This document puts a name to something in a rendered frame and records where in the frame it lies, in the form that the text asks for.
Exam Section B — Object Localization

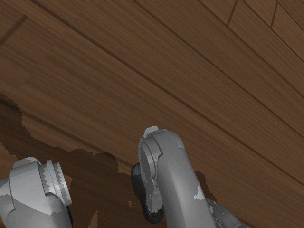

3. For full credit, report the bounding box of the right robot hand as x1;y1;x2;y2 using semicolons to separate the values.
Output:
206;198;242;228

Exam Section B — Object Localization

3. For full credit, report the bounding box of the right robot foot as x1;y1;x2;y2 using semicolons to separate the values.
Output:
131;163;163;224

